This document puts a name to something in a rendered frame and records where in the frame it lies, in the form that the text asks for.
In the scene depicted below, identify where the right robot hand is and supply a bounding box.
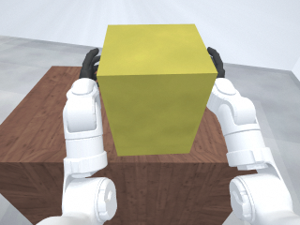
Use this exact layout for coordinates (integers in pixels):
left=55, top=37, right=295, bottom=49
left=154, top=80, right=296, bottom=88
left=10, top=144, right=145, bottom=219
left=207, top=47, right=225, bottom=79

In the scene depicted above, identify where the pedestal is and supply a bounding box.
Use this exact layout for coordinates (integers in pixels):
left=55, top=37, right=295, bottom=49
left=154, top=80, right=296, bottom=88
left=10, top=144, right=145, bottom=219
left=0, top=66, right=258, bottom=225

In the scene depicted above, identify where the left robot forearm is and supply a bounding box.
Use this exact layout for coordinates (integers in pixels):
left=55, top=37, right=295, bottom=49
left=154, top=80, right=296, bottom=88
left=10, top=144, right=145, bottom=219
left=62, top=78, right=108, bottom=212

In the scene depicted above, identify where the right robot upper arm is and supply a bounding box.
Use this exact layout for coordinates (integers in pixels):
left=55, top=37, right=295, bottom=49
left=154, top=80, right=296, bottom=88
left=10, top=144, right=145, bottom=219
left=229, top=172, right=300, bottom=225

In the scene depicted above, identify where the carton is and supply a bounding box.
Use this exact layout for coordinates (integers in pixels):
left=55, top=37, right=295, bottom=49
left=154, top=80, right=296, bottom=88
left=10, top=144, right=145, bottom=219
left=97, top=23, right=218, bottom=157

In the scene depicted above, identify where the right robot forearm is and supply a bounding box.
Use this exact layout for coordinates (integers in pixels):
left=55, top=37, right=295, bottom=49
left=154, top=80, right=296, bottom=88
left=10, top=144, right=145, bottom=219
left=206, top=78, right=293, bottom=210

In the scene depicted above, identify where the left robot hand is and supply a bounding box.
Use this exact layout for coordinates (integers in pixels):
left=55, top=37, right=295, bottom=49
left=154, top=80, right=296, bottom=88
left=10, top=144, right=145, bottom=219
left=79, top=48, right=101, bottom=87

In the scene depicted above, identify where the left robot upper arm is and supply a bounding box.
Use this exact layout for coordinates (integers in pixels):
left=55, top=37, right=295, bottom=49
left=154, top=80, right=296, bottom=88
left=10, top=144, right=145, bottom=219
left=36, top=177, right=117, bottom=225

